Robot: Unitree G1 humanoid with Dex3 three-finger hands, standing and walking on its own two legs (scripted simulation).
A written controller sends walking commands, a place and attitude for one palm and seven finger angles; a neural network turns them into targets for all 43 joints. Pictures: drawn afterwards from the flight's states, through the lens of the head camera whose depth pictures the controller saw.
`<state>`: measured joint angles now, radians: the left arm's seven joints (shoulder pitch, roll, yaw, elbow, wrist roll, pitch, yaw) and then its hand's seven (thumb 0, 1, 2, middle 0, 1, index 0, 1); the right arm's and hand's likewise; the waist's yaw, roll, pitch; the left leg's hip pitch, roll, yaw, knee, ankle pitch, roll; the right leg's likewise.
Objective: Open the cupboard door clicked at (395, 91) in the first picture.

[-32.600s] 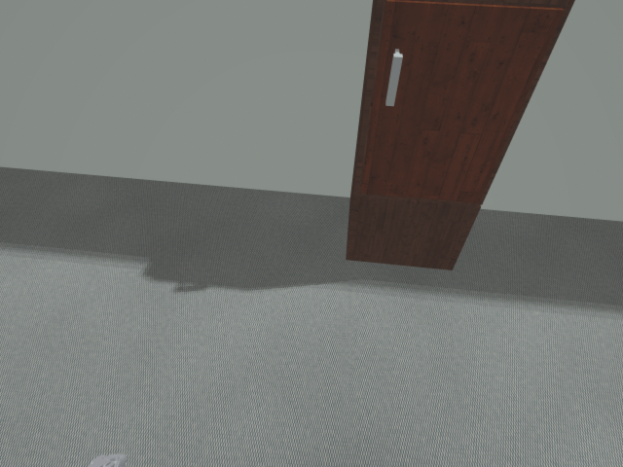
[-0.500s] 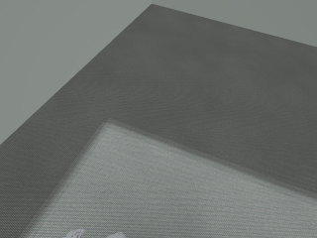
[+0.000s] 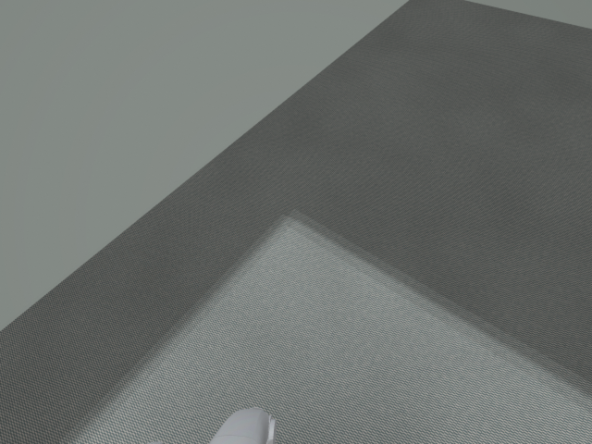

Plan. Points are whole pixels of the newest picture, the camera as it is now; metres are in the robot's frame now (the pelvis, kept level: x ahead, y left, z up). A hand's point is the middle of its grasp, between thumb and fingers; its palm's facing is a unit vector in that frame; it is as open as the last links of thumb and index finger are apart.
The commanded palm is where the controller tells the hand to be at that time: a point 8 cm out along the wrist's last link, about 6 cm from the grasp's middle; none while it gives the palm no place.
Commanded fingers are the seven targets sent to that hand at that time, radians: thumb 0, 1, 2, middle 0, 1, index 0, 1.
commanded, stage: turn to face it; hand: left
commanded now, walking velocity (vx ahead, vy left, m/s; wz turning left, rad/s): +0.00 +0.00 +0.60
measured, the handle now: out of the picture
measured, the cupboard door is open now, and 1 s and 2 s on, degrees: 46 46 46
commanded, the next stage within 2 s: none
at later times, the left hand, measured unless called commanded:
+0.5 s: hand out of the picture +0.04 +0.25 -0.16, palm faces +0.33 -0.91 -0.25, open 7.4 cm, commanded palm none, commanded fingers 0.00 0.90 0.90 -0.20 -0.30 -0.20 -0.30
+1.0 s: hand out of the picture -0.02 +0.16 -0.16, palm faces +0.60 -0.77 -0.24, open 7.3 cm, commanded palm none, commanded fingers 0.00 0.90 0.90 -0.20 -0.30 -0.20 -0.30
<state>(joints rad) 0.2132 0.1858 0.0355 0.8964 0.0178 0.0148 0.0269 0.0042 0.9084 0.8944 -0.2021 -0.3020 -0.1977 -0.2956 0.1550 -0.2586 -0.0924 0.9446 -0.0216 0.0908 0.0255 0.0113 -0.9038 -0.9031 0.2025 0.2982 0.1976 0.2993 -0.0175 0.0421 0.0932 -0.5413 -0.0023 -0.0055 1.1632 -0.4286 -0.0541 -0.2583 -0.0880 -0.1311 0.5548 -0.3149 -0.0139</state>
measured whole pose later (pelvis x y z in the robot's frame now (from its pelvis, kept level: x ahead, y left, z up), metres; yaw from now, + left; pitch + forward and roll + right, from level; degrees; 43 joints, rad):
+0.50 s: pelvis +0.01 +0.01 +0.00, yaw +17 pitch +1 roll -1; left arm 0.15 0.26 0.07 0.90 0.01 0.05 0.01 0.01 0.91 0.89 -0.20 -0.30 -0.20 -0.30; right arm 0.15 -0.21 -0.05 0.92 -0.03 0.03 0.00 0.01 -0.90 -0.90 0.20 0.30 0.20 0.30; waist 0.01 -0.02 0.09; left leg -0.25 0.00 -0.01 0.50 -0.27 0.02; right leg -0.49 -0.09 -0.02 1.04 -0.41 0.09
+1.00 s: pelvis +0.04 -0.03 +0.00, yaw +37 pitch +1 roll +2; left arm 0.23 0.18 0.04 0.89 0.02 0.00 0.02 0.00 0.91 0.89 -0.21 -0.30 -0.20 -0.30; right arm 0.13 -0.24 -0.08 0.96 -0.02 0.09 0.03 0.01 -0.91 -0.90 0.20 0.30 0.19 0.30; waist 0.00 -0.02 0.12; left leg -0.41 0.04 0.07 0.86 -0.44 -0.06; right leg -0.19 -0.14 -0.27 0.54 -0.34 0.00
